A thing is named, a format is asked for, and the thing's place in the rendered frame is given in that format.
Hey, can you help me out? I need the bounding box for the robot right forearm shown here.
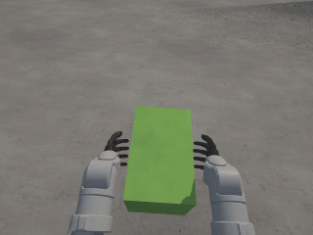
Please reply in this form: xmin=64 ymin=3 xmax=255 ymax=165
xmin=202 ymin=155 xmax=255 ymax=235

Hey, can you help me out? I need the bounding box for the robot left forearm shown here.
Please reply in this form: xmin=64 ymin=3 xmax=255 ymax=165
xmin=67 ymin=150 xmax=121 ymax=235

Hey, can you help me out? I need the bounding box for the robot left hand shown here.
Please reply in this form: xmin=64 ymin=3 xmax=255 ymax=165
xmin=104 ymin=131 xmax=129 ymax=166

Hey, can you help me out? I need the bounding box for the carton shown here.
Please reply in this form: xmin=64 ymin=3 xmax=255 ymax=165
xmin=123 ymin=106 xmax=197 ymax=215

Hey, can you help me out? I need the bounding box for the robot right hand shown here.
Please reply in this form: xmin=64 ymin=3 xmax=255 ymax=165
xmin=193 ymin=134 xmax=219 ymax=170

